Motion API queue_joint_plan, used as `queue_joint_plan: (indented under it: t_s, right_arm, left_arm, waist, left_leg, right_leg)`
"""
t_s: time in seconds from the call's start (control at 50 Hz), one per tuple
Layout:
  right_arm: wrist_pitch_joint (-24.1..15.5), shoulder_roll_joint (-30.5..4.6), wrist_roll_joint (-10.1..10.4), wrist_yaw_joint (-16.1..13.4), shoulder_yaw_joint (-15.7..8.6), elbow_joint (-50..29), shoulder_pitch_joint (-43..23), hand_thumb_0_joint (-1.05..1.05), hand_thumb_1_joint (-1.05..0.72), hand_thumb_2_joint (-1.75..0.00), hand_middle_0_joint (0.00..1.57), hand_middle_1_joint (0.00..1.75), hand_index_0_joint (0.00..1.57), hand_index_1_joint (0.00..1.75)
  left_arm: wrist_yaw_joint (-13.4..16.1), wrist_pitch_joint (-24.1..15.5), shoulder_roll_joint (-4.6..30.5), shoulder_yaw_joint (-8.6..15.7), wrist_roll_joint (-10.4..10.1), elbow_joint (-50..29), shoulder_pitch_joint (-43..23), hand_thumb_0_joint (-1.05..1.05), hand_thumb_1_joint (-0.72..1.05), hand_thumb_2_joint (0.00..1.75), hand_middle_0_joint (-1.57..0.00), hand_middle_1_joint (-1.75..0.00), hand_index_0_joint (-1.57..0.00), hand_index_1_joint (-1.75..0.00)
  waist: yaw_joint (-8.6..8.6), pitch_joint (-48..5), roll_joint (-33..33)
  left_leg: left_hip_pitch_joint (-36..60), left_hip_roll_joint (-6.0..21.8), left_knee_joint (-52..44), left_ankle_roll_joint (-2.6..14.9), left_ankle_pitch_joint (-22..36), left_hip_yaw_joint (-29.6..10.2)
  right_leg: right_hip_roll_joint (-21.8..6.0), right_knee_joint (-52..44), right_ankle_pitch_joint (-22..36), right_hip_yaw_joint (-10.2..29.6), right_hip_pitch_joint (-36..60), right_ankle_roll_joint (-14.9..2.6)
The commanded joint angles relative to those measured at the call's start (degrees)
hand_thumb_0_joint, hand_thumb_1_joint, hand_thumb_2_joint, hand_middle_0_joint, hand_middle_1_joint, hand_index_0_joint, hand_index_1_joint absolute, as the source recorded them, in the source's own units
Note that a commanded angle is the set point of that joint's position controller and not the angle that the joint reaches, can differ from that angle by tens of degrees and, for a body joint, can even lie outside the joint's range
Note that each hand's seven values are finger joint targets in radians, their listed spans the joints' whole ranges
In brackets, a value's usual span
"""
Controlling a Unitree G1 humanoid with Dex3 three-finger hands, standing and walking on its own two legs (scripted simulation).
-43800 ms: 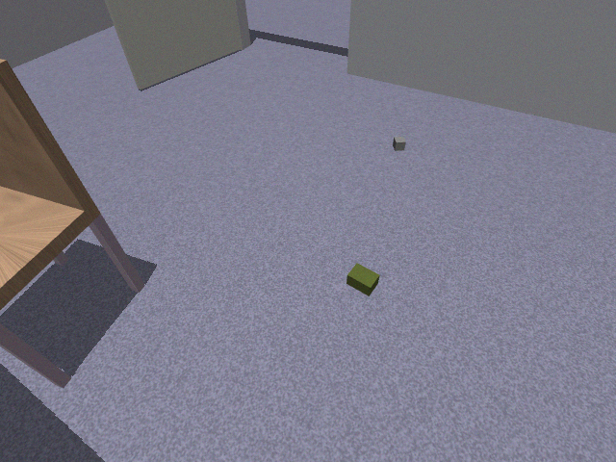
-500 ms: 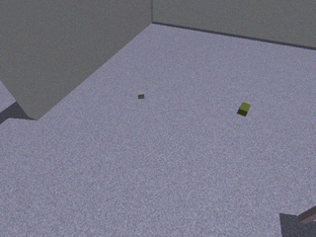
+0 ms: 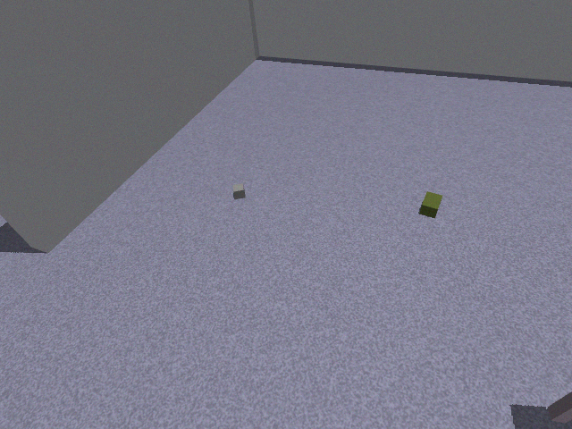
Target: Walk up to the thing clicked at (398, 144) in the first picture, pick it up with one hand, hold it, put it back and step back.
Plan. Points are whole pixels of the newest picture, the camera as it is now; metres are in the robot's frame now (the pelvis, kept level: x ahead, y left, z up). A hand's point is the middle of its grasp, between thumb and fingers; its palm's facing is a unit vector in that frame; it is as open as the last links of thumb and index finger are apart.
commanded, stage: walk up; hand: left
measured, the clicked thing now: (239, 191) +1.43 +0.29 -0.73
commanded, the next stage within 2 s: none
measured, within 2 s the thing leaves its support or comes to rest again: neither
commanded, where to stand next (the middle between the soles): +1.06 +0.06 m, yaw +1 degrees
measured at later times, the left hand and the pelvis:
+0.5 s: hand (130, 401) +0.24 +0.31 -0.16, palm faces +0.05 -0.94 -0.34, open 7.4 cm; pelvis +0.23 +0.03 +0.00, yaw +4 degrees
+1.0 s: hand (173, 248) +0.54 +0.28 -0.11, palm faces +0.05 -0.92 -0.40, open 7.4 cm; pelvis +0.48 +0.00 +0.01, yaw +2 degrees
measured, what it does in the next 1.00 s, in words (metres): walks ahead: left foot, then right foot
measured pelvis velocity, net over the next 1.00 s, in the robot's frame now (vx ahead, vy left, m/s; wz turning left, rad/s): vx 0.48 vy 0.00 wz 0.04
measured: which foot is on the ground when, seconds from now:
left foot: up 0.00-0.40, down 0.42-0.88, up 0.90-1.00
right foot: down 0.00-0.46, up 0.48-0.82, down 0.84-1.00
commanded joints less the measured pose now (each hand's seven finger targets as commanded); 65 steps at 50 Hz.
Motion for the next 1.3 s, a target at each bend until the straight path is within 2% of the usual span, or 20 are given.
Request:
queue_joint_plan:
  t_s: [0.0, 0.08, 0.22, 0.32, 0.4, 0.42, 0.44, 0.46, 0.54, 0.66, 0.72, 0.8, 0.82, 0.84, 0.86, 0.88, 1.0, 1.08, 1.22, 1.28]
  right_arm:
    - [-2.29, -10.39, 1.98, -0.17, -1.09, -8.90, -5.37, 0.00, -0.90, -0.90, 0.20, 0.30, 0.20, 0.30]
    - [-2.52, -10.20, 2.93, 0.75, -0.80, -4.68, 1.78, 0.00, -0.90, -0.90, 0.20, 0.30, 0.20, 0.30]
    - [-2.62, -9.41, 1.59, 2.43, -0.84, -9.59, -4.89, 0.00, -0.90, -0.90, 0.20, 0.30, 0.20, 0.30]
    - [-3.43, -7.51, 1.21, 2.93, -0.46, -12.19, -10.20, 0.00, -0.90, -0.90, 0.20, 0.30, 0.20, 0.30]
    - [-4.47, -8.94, 0.50, 1.38, -1.83, -9.41, 1.23, 0.00, -0.90, -0.90, 0.20, 0.30, 0.20, 0.30]
    - [-4.89, -12.87, -0.42, 0.48, -3.37, -7.18, 11.51, 0.00, -0.90, -0.90, 0.20, 0.30, 0.20, 0.30]
    - [-5.26, -18.07, -0.15, -0.41, -4.77, -8.83, 12.41, 0.00, -0.90, -0.90, 0.20, 0.30, 0.20, 0.30]
    - [-5.26, -19.07, 2.36, -0.41, -4.90, -9.47, 11.71, 0.00, -0.90, -0.90, 0.20, 0.30, 0.20, 0.30]
    - [-5.51, -11.75, 3.25, -1.76, -1.40, -11.86, 3.40, 0.00, -0.90, -0.90, 0.20, 0.30, 0.20, 0.30]
    - [-6.65, -12.09, 2.69, -1.37, -1.13, -15.02, -0.49, 0.00, -0.90, -0.90, 0.20, 0.30, 0.20, 0.30]
    - [-6.54, -12.29, 2.69, -1.03, -1.19, -15.45, -0.97, 0.00, -0.90, -0.90, 0.20, 0.30, 0.20, 0.30]
    - [-5.62, -11.13, 2.89, -1.09, -0.66, -16.23, -1.74, 0.00, -0.90, -0.90, 0.20, 0.30, 0.20, 0.30]
    - [-5.58, -8.39, 2.81, -1.01, 0.28, -16.31, 0.74, 0.00, -0.90, -0.90, 0.20, 0.30, 0.20, 0.30]
    - [-5.40, -5.36, 2.94, -0.95, 1.44, -16.42, 4.32, 0.00, -0.90, -0.90, 0.20, 0.30, 0.20, 0.30]
    - [-4.68, -5.15, 3.14, -1.01, 1.82, -16.57, 6.26, 0.00, -0.90, -0.90, 0.20, 0.30, 0.20, 0.30]
    - [-4.20, -11.12, 2.80, -1.44, 0.21, -15.86, 3.43, 0.00, -0.90, -0.90, 0.20, 0.30, 0.20, 0.30]
    - [-3.31, -8.33, 3.23, 0.05, 0.41, -11.66, 5.73, 0.00, -0.90, -0.90, 0.20, 0.30, 0.20, 0.30]
    - [-3.05, -7.53, 2.25, 1.11, 0.14, -13.24, 1.26, 0.00, -0.90, -0.90, 0.20, 0.30, 0.20, 0.30]
    - [-4.53, -6.91, 1.65, 1.73, -0.07, -15.30, -5.36, 0.00, -0.90, -0.90, 0.20, 0.30, 0.20, 0.30]
    - [-5.39, -10.25, 1.20, 0.62, -1.59, -10.97, 8.61, 0.00, -0.90, -0.90, 0.20, 0.30, 0.20, 0.30]
  left_arm:
    - [2.40, -1.32, 20.12, 3.77, -0.53, -5.58, 0.75, 0.00, 0.90, 0.90, -0.20, -0.30, -0.20, -0.30]
    - [2.44, -2.30, 13.49, 2.11, -1.70, -6.15, -3.50, 0.00, 0.90, 0.90, -0.20, -0.30, -0.20, -0.30]
    - [2.80, -3.46, 14.57, 3.00, -1.39, -7.26, 0.18, 0.00, 0.90, 0.90, -0.20, -0.30, -0.20, -0.30]
    - [2.31, -2.76, 14.31, 2.93, -1.12, -7.21, 3.26, 0.00, 0.90, 0.90, -0.20, -0.30, -0.20, -0.30]
    - [2.56, -1.79, 12.12, 1.33, -1.72, -7.99, 4.30, 0.00, 0.90, 0.90, -0.20, -0.30, -0.20, -0.30]
    - [2.81, -1.30, 8.37, 0.03, -1.95, -8.62, 6.60, 0.00, 0.90, 0.90, -0.20, -0.30, -0.20, -0.30]
    - [2.51, -1.22, 3.35, -1.07, -2.77, -9.80, 8.90, 0.00, 0.90, 0.90, -0.20, -0.30, -0.20, -0.30]
    - [3.25, -0.93, 10.88, 0.51, -2.53, -9.62, 5.07, 0.00, 0.90, 0.90, -0.20, -0.30, -0.20, -0.30]
    - [2.74, -1.31, 9.36, -0.60, -3.88, -8.20, 4.32, 0.00, 0.90, 0.90, -0.20, -0.30, -0.20, -0.30]
    - [0.40, -0.34, 7.89, -0.58, -2.50, -10.12, 1.21, 0.00, 0.90, 0.90, -0.20, -0.30, -0.20, -0.30]
    - [-0.30, -0.94, 7.64, -0.08, -1.96, -10.47, -1.11, 0.00, 0.90, 0.90, -0.20, -0.30, -0.20, -0.30]
    - [0.26, -1.25, 9.55, 1.80, -1.75, -7.26, 7.11, 0.00, 0.90, 0.90, -0.20, -0.30, -0.20, -0.30]
    - [0.90, -1.72, 11.98, 3.00, -1.56, -5.89, 11.98, 0.00, 0.90, 0.90, -0.20, -0.30, -0.20, -0.30]
    - [1.76, -2.05, 16.44, 4.59, -1.24, -5.82, 17.48, 0.00, 0.90, 0.90, -0.20, -0.30, -0.20, -0.30]
    - [2.19, -2.55, 19.12, 4.33, -1.72, -7.90, 15.46, 0.00, 0.90, 0.90, -0.20, -0.30, -0.20, -0.30]
    - [2.14, -2.40, 20.06, 4.18, -2.23, -9.07, 11.59, 0.00, 0.90, 0.90, -0.20, -0.30, -0.20, -0.30]
    - [2.68, -3.34, 11.95, 1.76, -2.47, -10.33, 4.52, 0.00, 0.90, 0.90, -0.20, -0.30, -0.20, -0.30]
    - [2.77, -3.84, 12.95, 2.16, -1.89, -11.97, 5.02, 0.00, 0.90, 0.90, -0.20, -0.30, -0.20, -0.30]
    - [2.54, -3.11, 13.91, 1.90, -1.87, -12.23, 7.21, 0.00, 0.90, 0.90, -0.20, -0.30, -0.20, -0.30]
    - [2.79, -2.43, 11.14, 0.63, -1.64, -13.13, 5.46, 0.00, 0.90, 0.90, -0.20, -0.30, -0.20, -0.30]
  waist:
    - [3.63, 5.02, -11.75]
    - [-0.86, 5.57, -10.44]
    - [1.65, 6.29, -6.83]
    - [3.76, 4.04, -6.56]
    - [-1.93, -4.32, -0.30]
    - [-6.08, -10.60, 7.81]
    - [-4.98, -12.17, 21.14]
    - [-6.59, -13.39, 11.74]
    - [-1.31, -3.35, 3.95]
    - [-0.01, 4.04, 5.23]
    - [-0.41, 1.91, 5.76]
    - [4.64, -3.90, 0.13]
    - [6.81, -7.25, -7.55]
    - [8.72, -10.00, -19.45]
    - [6.10, -7.33, -19.83]
    - [6.12, -5.21, -15.58]
    - [0.58, 1.89, -11.10]
    - [1.51, 1.35, -10.02]
    - [3.06, 0.33, -8.95]
    - [-4.70, -7.35, 0.55]
  left_leg:
    - [-29.70, -3.90, 24.06, -0.13, 4.51, -8.95]
    - [-21.92, -1.81, 17.08, -1.09, 15.21, -7.96]
    - [-26.54, -0.02, 2.87, -3.66, 19.99, -5.85]
    - [-20.38, 0.72, -9.65, -1.88, 21.33, 1.90]
    - [0.69, -4.92, -16.74, 1.47, 20.24, 6.92]
    - [14.99, 0.02, -17.04, 4.99, 12.55, -1.77]
    - [25.48, 15.37, -21.79, 9.95, 8.34, -29.98]
    - [25.02, 18.79, -27.21, 15.21, 7.55, -41.07]
    - [9.02, 11.19, -24.06, 9.09, 39.82, -9.98]
    - [-0.22, 11.68, -28.71, 11.88, 33.49, -1.92]
    - [-1.80, 9.00, -26.01, 9.39, 30.47, 1.31]
    - [-8.38, 6.08, -11.57, 6.23, 28.61, 3.55]
    - [-13.01, 2.93, 1.17, 4.62, 27.09, 5.61]
    - [-20.20, -3.72, 16.93, 2.60, 14.25, 7.34]
    - [-26.95, -7.10, 24.42, 0.61, 0.88, 2.68]
    - [-27.43, -4.63, 28.82, 0.37, 0.38, -0.32]
    - [-20.16, -0.16, 18.35, -0.05, 15.06, -2.69]
    - [-22.18, 0.89, 5.34, -2.61, 16.42, -0.53]
    - [-14.06, -0.42, -8.93, -1.16, 19.98, 3.46]
    - [6.95, -2.74, -14.54, 1.53, 19.29, 2.91]
  right_leg:
    - [-22.77, -35.53, -47.88, 43.19, 8.98, -8.47]
    - [-12.71, -30.12, -24.46, 17.76, 4.31, -7.00]
    - [-14.82, -30.49, -20.18, 11.94, 10.01, -10.60]
    - [-12.47, -23.50, -2.85, 4.20, 15.96, -9.49]
    - [-8.44, 1.81, 21.36, -2.28, 13.34, -7.19]
    - [-5.01, 19.20, 14.73, -3.49, 2.43, -4.84]
    - [5.05, 31.70, -17.79, -1.57, -16.50, -1.44]
    - [4.40, 34.66, -20.42, 6.50, -18.86, -3.27]
    - [-0.90, 30.85, -7.84, 10.90, -13.98, -2.73]
    - [-4.12, 11.77, -3.00, 5.12, -12.29, 0.40]
    - [-3.28, 0.86, 4.80, 2.21, -4.09, -0.40]
    - [0.61, -1.86, 7.42, -1.61, 15.19, -2.29]
    - [0.27, -2.94, 2.12, 0.44, 24.20, -3.29]
    - [-8.42, -10.45, -11.27, 16.14, 29.28, -5.66]
    - [-21.10, -21.44, -19.70, 39.57, 26.09, -8.97]
    - [-23.49, -23.83, -22.91, 46.07, 21.69, -14.73]
    - [-10.79, -22.59, -1.98, 14.33, 4.95, -9.11]
    - [-11.86, -23.58, -6.24, 10.31, 7.27, -12.13]
    - [-13.12, -17.31, 0.60, 8.28, 8.02, -10.98]
    - [-8.73, 3.84, 11.67, 3.50, 2.86, -7.33]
